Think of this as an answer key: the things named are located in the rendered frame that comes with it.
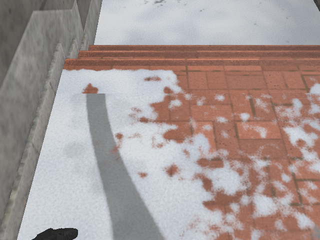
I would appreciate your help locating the stairs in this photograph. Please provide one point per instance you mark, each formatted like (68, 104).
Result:
(199, 52)

